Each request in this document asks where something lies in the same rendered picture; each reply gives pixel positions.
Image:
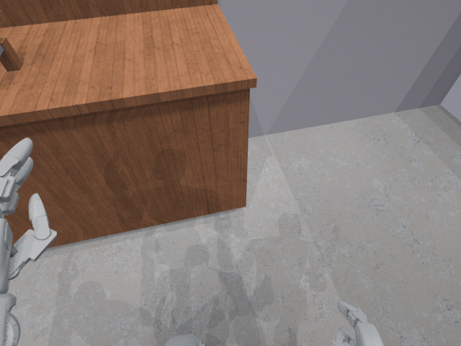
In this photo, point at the left robot hand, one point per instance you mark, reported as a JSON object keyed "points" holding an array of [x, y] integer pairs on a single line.
{"points": [[15, 168]]}

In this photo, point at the counter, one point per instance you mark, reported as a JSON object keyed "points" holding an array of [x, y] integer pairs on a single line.
{"points": [[138, 112]]}

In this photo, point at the robot left forearm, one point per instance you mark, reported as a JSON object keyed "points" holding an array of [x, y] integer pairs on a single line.
{"points": [[9, 325]]}

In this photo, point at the right robot hand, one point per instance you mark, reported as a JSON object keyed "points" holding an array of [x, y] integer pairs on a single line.
{"points": [[365, 333]]}

